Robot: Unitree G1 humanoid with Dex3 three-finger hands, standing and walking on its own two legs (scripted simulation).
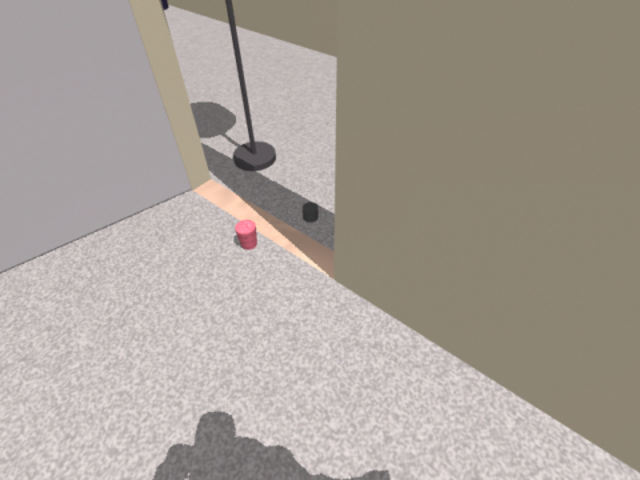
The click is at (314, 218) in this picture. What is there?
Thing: low tin
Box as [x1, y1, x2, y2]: [302, 202, 317, 222]
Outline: 308,202 305,203 302,207 304,220 311,222 317,219 317,205 315,203
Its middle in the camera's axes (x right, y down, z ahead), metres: -0.05 -0.12 +1.78
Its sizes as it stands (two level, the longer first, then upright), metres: 0.072 0.072 0.063
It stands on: the floor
